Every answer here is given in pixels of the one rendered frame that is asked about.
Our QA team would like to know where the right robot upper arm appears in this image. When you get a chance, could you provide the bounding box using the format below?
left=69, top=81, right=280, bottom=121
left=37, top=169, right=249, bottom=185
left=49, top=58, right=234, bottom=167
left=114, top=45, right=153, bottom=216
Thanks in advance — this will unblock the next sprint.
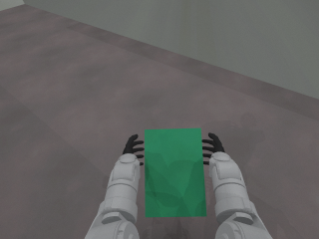
left=215, top=220, right=273, bottom=239

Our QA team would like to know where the robot right forearm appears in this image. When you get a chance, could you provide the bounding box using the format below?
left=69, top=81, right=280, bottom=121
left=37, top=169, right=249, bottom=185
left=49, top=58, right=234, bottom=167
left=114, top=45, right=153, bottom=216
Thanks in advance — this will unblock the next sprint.
left=208, top=151, right=269, bottom=233

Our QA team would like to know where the robot right hand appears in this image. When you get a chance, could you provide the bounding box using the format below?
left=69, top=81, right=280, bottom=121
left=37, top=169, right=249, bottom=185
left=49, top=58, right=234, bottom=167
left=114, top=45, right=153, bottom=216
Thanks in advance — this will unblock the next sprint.
left=202, top=132, right=225, bottom=165

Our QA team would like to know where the left robot upper arm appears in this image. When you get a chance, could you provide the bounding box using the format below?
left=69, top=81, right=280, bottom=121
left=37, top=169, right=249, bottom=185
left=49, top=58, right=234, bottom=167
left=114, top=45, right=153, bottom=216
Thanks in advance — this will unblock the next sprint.
left=85, top=220, right=140, bottom=239

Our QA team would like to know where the robot left forearm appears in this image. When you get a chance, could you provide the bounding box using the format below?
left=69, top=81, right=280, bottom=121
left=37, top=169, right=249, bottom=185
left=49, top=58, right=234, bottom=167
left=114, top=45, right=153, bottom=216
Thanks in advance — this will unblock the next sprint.
left=88, top=153, right=141, bottom=232

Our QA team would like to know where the robot left hand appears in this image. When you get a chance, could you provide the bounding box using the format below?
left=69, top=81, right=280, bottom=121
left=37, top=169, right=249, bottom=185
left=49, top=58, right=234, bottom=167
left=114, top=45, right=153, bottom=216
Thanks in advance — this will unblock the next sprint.
left=122, top=134, right=145, bottom=165

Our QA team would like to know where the carton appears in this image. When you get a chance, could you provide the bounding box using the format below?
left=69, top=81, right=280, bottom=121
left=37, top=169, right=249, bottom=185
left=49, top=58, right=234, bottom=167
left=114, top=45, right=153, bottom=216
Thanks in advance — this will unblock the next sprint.
left=145, top=127, right=207, bottom=218

